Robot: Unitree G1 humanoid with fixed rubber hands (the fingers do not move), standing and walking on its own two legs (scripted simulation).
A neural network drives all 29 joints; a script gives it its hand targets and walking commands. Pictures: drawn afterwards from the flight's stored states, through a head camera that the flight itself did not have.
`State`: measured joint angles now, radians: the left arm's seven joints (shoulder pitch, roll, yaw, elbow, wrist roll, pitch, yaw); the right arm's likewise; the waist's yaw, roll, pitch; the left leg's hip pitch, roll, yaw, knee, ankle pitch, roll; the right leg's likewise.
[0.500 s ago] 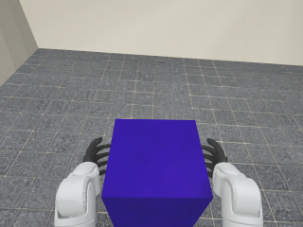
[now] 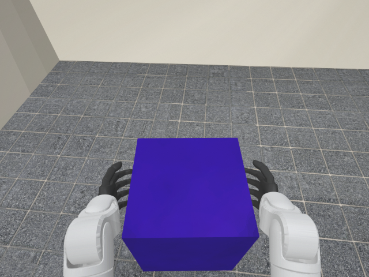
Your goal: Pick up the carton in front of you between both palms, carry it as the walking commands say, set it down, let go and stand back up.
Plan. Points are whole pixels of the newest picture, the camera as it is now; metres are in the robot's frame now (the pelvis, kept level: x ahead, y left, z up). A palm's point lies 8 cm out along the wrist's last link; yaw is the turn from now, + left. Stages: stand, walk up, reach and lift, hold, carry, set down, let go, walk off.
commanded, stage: carry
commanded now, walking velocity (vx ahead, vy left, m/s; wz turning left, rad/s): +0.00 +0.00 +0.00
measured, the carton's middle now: (187, 208) +0.29 +0.00 -0.01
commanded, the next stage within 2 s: hold in 1.72 s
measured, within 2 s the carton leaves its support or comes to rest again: neither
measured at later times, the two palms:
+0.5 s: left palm (113, 161) +0.38 +0.17 +0.05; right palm (246, 162) +0.37 -0.13 +0.05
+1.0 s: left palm (115, 168) +0.38 +0.17 +0.03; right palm (244, 169) +0.37 -0.13 +0.03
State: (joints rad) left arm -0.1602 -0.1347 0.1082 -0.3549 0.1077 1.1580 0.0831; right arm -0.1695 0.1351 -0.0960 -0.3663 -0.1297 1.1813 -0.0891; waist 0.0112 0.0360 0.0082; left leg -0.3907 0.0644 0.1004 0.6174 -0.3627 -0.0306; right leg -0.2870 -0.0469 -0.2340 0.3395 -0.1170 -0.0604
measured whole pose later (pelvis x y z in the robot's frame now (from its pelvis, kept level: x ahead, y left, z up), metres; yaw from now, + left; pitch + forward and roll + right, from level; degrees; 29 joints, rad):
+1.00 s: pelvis +0.08 +0.03 -0.01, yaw -2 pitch +2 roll +0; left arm -0.25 -0.15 0.20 0.24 0.27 0.68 0.02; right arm -0.25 0.15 -0.20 0.25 -0.27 0.68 -0.02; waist 0.00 0.00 -0.10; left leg -0.29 0.06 0.19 0.50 -0.25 0.02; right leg -0.21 -0.09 -0.19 0.50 -0.31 0.02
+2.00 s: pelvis +0.04 +0.02 +0.00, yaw +0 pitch -7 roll +0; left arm -0.22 -0.14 0.18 0.18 0.27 0.73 0.01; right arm -0.24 0.15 -0.19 0.22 -0.27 0.71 0.00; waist 0.01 -0.03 0.05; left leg -0.10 0.02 0.05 0.35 -0.12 0.00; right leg -0.03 -0.01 -0.01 0.38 -0.22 0.00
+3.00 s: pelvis +0.01 +0.02 -0.17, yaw -5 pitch +42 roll -1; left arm -0.77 -0.12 0.50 0.56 0.28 0.25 0.03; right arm -0.81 0.08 -0.45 0.64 -0.24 0.23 -0.02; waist 0.02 -0.03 -0.19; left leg -1.63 -0.07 -0.08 1.31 -0.42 -0.02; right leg -1.58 0.11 0.07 1.34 -0.49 0.02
